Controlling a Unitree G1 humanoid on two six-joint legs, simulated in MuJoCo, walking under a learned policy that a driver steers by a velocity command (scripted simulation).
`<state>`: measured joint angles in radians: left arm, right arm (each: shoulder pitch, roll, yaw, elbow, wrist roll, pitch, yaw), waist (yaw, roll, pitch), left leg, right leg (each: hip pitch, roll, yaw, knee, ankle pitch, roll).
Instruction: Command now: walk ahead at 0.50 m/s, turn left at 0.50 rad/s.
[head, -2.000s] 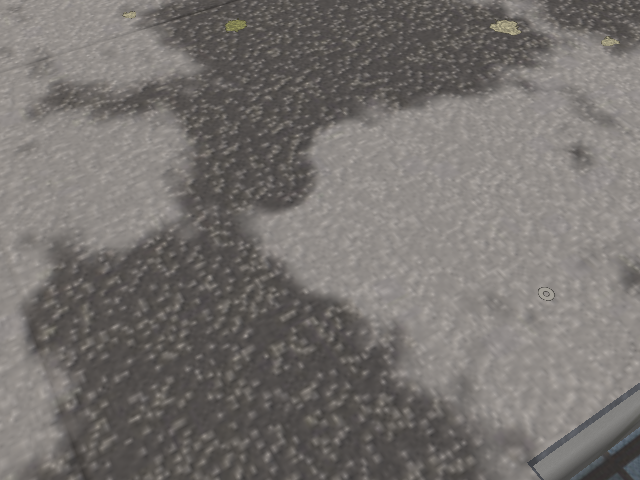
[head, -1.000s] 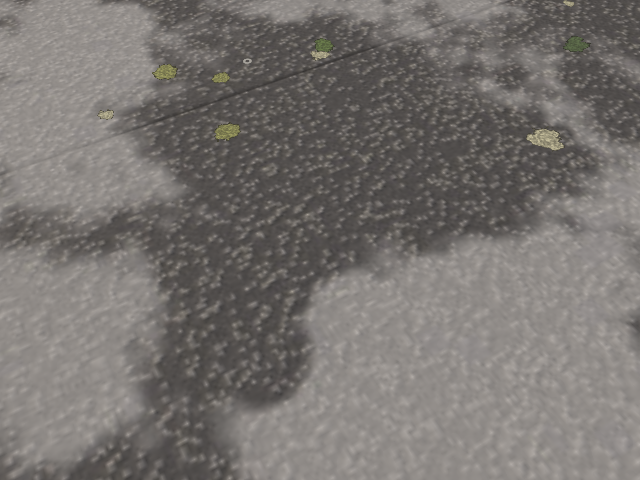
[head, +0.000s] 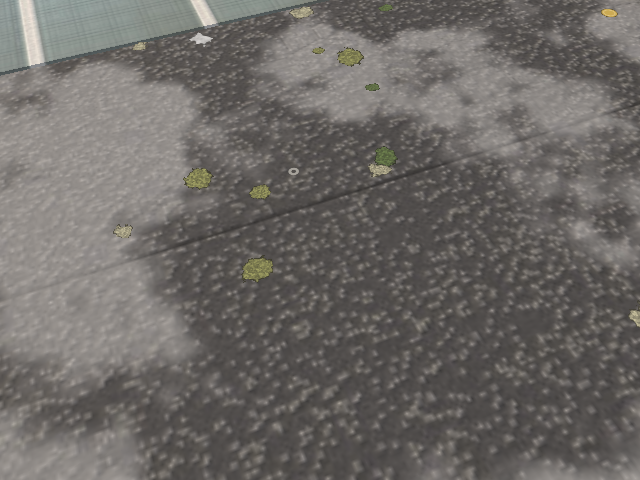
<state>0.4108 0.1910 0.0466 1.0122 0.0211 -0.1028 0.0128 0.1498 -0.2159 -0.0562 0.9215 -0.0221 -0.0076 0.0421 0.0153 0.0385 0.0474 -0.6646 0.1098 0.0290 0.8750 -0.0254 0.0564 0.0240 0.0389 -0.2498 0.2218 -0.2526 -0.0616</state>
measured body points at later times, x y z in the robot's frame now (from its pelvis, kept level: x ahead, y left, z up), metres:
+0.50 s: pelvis +0.26 +0.07 +0.00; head +0.29 +0.09 +0.45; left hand +0.35 +0.35 -0.12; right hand +0.35 -0.20 -0.12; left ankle +0.21 +0.09 -0.74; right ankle +0.43 -0.08 -0.67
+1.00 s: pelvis +0.55 +0.09 +0.00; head +0.58 +0.08 +0.45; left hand +0.53 +0.36 -0.13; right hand +0.73 -0.14 -0.12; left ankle +0.58 +0.27 -0.67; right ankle +0.57 +0.04 -0.74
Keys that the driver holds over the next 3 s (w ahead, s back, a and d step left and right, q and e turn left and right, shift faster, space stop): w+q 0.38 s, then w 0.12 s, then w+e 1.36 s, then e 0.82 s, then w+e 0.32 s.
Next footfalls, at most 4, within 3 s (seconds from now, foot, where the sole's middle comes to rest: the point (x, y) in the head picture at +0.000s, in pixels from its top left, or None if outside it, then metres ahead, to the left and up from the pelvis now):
0.18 left None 0.25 0.10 -0.78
0.76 right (325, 423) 0.60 0.05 -0.78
1.28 left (242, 317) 0.87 0.25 -0.78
1.82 right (354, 250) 1.08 -0.02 -0.78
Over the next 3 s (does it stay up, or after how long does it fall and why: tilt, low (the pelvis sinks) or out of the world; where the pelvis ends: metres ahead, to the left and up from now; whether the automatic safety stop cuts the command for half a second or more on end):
stays up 1.17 -0.04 0.01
